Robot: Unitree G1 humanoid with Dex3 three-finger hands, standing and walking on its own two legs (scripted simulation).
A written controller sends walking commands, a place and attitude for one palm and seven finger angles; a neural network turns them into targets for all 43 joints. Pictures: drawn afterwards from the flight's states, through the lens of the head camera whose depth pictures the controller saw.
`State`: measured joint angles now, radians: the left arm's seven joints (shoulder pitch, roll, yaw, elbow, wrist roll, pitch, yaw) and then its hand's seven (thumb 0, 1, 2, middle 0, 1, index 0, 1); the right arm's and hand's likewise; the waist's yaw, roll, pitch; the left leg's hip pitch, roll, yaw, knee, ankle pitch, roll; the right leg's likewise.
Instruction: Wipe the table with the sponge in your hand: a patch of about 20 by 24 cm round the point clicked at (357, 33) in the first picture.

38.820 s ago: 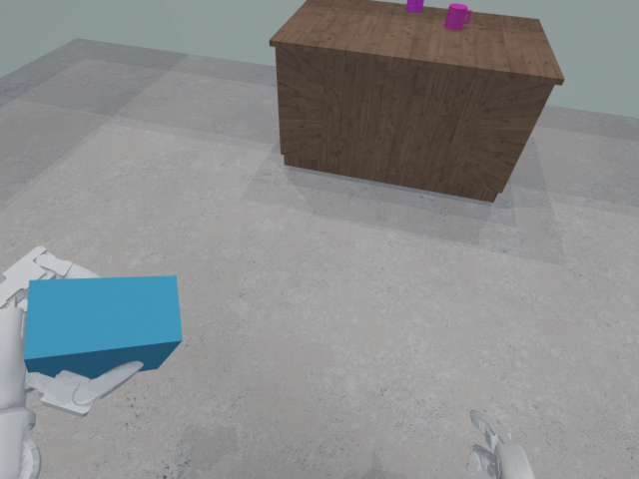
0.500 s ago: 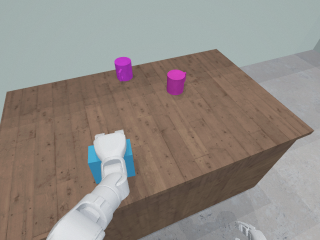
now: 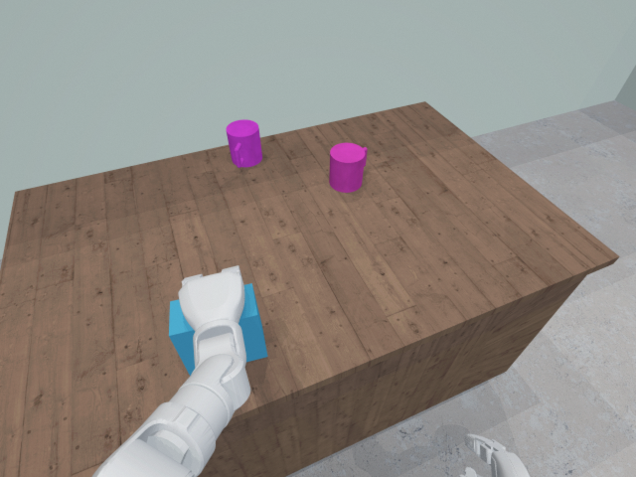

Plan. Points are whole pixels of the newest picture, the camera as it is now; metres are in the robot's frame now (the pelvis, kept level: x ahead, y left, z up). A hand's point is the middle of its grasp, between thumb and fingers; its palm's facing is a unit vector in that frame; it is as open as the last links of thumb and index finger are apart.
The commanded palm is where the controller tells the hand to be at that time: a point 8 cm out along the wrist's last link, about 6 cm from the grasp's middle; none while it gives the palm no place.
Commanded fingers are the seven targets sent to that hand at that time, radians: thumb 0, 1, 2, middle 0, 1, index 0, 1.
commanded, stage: slide back across to the middle lane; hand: left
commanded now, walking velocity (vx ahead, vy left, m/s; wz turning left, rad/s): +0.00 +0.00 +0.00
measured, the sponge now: (223, 336) +0.34 +0.18 -0.06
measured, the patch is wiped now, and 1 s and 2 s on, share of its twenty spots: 0.95 0.95 0.95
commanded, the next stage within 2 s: wipe forward along the middle lane in 0.44 s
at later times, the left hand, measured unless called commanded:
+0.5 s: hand (190, 334) +0.32 +0.21 -0.02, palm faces -0.09 -0.07 -0.99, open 10.2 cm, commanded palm +0.28 +0.22 +0.02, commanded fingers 0.00 0.10 1.30 -1.20 -1.60 -1.20 -1.60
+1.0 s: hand (176, 316) +0.35 +0.24 -0.02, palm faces -0.12 -0.02 -0.99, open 10.2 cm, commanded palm +0.33 +0.24 +0.01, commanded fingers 0.00 0.10 1.30 -1.20 -1.60 -1.20 -1.60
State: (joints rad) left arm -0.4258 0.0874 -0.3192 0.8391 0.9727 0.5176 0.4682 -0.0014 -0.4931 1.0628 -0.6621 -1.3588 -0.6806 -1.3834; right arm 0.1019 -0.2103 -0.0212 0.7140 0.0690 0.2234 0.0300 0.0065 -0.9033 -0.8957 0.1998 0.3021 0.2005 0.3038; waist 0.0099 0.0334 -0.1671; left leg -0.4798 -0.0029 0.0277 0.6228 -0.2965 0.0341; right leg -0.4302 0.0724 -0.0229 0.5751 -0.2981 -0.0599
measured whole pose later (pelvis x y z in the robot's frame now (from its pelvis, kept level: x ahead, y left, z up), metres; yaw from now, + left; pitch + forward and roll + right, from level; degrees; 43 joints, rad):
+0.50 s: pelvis +0.00 +0.00 +0.00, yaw +1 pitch +7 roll -1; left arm -0.31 0.18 -0.24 0.72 1.01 0.42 0.39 -0.01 -0.51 1.06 -0.69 -1.33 -0.71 -1.35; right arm 0.08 -0.23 -0.01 0.69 0.07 0.18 -0.01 0.01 -0.90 -0.90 0.20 0.30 0.20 0.30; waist 0.03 0.04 -0.14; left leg -0.44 -0.01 0.02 0.60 -0.29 0.03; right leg -0.39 0.07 -0.03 0.57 -0.30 -0.06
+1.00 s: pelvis -0.02 -0.01 -0.01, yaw +1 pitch +11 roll -1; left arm -0.51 0.28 -0.14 0.94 1.02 0.32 0.38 0.00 -0.52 1.06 -0.72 -1.30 -0.73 -1.33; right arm 0.16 -0.25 -0.02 0.72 0.07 0.15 -0.03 0.01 -0.90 -0.90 0.20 0.30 0.20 0.30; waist 0.00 0.05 -0.15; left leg -0.60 0.00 0.00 0.69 -0.30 0.02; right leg -0.54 0.08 -0.05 0.65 -0.31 -0.08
